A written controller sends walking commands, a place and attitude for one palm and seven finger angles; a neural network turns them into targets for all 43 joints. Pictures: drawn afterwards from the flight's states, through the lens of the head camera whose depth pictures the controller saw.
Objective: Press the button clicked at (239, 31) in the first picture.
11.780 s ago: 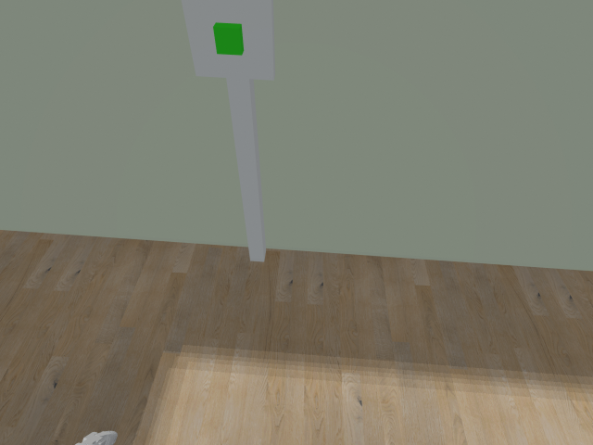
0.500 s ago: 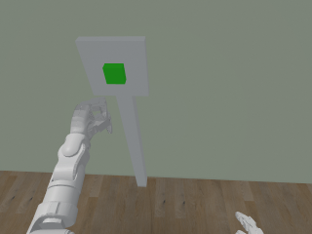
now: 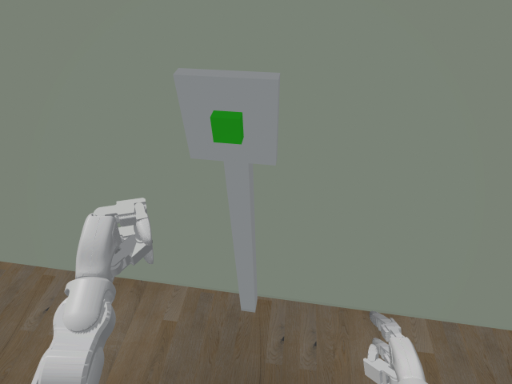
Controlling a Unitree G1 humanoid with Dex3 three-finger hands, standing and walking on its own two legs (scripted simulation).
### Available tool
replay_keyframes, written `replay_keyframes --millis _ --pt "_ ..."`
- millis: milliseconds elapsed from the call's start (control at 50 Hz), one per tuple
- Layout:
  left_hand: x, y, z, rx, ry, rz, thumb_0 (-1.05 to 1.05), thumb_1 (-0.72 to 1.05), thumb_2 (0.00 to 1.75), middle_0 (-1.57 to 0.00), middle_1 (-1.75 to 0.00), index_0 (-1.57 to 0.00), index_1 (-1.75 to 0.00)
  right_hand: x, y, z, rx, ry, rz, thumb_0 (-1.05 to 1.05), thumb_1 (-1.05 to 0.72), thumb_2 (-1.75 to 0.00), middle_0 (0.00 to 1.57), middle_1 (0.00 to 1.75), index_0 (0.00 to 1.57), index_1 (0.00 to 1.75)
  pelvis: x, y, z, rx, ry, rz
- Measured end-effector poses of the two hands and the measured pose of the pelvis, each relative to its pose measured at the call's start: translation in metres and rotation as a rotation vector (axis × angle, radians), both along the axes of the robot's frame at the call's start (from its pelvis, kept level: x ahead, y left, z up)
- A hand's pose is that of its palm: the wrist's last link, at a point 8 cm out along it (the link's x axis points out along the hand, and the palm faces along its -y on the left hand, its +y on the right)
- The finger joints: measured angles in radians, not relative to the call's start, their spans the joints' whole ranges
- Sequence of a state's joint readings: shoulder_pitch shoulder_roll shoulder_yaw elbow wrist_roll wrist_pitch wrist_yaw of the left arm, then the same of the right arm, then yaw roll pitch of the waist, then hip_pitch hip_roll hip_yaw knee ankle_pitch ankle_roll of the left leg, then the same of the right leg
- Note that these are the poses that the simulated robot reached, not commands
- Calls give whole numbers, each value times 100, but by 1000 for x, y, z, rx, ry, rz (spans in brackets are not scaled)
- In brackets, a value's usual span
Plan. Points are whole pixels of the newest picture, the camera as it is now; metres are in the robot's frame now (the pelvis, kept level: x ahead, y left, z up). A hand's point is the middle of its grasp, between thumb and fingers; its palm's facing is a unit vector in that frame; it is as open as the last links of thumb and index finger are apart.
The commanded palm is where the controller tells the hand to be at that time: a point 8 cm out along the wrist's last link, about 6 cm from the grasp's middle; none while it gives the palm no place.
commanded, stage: draw the hand back to the body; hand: left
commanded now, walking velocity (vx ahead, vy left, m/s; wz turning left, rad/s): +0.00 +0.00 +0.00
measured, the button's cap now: (228, 126) +0.55 +0.12 +0.14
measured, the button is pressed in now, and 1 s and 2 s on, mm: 0 0 0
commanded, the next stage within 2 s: step back with the hand held close in 0.74 s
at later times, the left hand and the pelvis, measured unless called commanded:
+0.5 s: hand (69, 275) +0.19 +0.25 +0.16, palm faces +0.41 -0.83 -0.39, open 3.1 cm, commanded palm +0.14 +0.29 +0.17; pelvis +0.01 +0.01 +0.00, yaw +0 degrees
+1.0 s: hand (69, 269) +0.19 +0.25 +0.16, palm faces +0.40 -0.81 -0.42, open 3.1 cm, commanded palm +0.14 +0.28 +0.17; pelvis +0.01 +0.00 +0.00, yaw +0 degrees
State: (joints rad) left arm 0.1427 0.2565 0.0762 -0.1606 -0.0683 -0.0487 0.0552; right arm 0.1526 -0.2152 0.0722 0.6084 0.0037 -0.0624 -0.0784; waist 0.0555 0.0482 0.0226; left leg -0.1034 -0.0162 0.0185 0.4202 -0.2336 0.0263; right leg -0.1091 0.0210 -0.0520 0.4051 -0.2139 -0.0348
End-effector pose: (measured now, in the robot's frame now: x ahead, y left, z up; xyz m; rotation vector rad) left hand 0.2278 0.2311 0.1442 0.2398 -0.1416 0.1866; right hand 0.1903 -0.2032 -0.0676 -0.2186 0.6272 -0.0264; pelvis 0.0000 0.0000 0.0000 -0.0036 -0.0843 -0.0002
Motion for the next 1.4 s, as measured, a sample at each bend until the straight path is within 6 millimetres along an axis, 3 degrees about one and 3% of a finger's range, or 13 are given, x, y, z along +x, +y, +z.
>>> replay_keyframes --millis 240,540,900,980,1140,1260,1400 --pt "-37 27 18 95 -35 110 2 90 90 -131 -150 -130 -150 -7 4 -11 7 68 -5 1 -90 -90 20 30 20 30 10 7 2 -4 -16 -4" --pt "-86 56 31 199 -27 239 2 89 90 -131 -150 -130 -150 -1 -8 -4 -17 16 -25 1 -90 -90 20 30 20 30 12 6 1 -11 -16 -4" --pt "-81 49 32 188 -51 222 2 89 90 -131 -150 -130 -150 -7 -5 -5 -4 12 -21 1 -90 -90 20 30 20 30 8 2 1 -11 -13 -5" --pt "-78 54 37 237 -62 208 2 89 90 -131 -150 -130 -150 -13 -11 -6 -8 44 -49 1 -90 -90 20 30 20 30 6 3 1 -19 35 -7" --pt "-74 55 25 271 16 123 2 89 90 -131 -150 -130 -150 -34 -28 -9 -47 112 -153 1 -90 -90 20 30 20 30 -3 14 0 -12 90 -19" --pt "-85 63 28 309 -2 102 2 89 90 -131 -150 -130 -150 -50 -26 -7 -62 111 -186 1 -90 -90 20 29 20 30 -17 21 -4 -5 95 -23" --pt "-113 69 31 333 -67 118 2 89 90 -131 -150 -130 -150 -66 -13 -6 -52 60 -159 1 -90 -90 20 29 20 30 -41 25 -11 0 88 -23"
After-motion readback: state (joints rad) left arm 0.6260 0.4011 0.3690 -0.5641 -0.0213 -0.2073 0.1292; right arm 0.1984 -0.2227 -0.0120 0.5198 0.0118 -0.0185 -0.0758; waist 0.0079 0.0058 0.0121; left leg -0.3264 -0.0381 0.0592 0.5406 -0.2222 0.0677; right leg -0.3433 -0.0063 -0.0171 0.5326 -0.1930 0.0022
